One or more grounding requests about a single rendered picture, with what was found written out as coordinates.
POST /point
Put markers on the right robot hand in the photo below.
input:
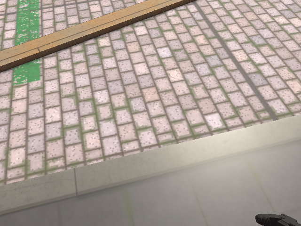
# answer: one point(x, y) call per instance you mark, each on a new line
point(276, 220)

